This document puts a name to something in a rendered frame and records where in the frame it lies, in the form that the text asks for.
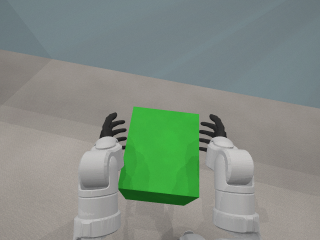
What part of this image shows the robot left forearm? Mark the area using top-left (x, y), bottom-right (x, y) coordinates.
top-left (73, 136), bottom-right (124, 240)

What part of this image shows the robot right shin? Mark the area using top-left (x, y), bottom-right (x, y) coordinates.
top-left (182, 231), bottom-right (194, 236)

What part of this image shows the carton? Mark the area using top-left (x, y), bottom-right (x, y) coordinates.
top-left (118, 106), bottom-right (199, 206)

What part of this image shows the left robot hand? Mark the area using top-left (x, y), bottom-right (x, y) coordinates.
top-left (99, 112), bottom-right (127, 150)

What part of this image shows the robot right forearm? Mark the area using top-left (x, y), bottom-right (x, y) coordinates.
top-left (205, 136), bottom-right (262, 240)

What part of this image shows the right robot hand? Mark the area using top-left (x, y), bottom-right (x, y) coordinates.
top-left (199, 114), bottom-right (227, 152)

